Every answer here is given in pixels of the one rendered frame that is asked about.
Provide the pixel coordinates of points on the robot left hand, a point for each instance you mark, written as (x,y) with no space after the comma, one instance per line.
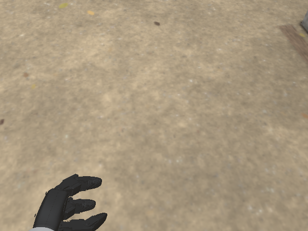
(58,205)

